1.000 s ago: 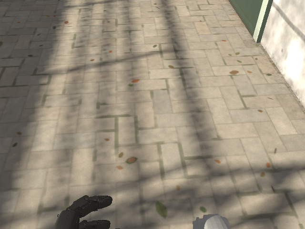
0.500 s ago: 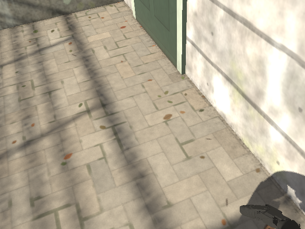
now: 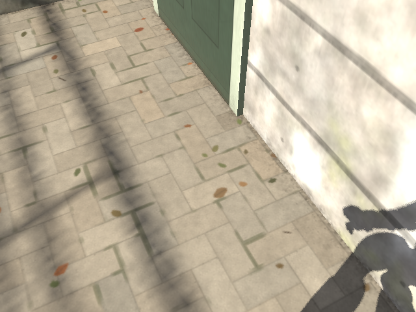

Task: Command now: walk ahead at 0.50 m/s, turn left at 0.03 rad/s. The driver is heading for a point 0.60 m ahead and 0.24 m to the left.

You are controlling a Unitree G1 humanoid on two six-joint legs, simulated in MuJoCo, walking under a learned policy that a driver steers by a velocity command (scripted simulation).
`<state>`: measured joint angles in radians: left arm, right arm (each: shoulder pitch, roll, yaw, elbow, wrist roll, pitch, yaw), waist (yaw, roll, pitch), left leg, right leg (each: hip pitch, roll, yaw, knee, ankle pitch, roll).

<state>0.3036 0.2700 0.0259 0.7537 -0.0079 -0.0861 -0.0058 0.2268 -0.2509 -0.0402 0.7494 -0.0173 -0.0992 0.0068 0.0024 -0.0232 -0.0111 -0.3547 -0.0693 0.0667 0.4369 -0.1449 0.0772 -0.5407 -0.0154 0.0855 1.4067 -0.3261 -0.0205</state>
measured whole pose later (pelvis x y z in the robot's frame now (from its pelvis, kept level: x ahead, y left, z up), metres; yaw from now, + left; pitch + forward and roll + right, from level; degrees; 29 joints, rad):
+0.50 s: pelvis +0.25 +0.00 +0.00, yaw +15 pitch +3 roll -1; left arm 0.28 0.25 0.06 0.71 0.01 -0.10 0.01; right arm 0.28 -0.30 -0.07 0.69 0.01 -0.02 0.00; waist 0.02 0.05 -0.04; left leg -0.63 0.05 -0.05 1.21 -0.36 0.00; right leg -0.27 -0.01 -0.07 0.43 -0.21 -0.01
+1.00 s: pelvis +0.44 +0.16 +0.01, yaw +31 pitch +4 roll -1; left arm 0.12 0.28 0.06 0.71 0.01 -0.09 0.01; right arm 0.30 -0.24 -0.05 0.68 0.00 -0.04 0.01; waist -0.03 -0.03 0.02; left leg -0.30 -0.07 -0.02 0.42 -0.18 0.08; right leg -0.67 -0.08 0.02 1.10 -0.29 0.03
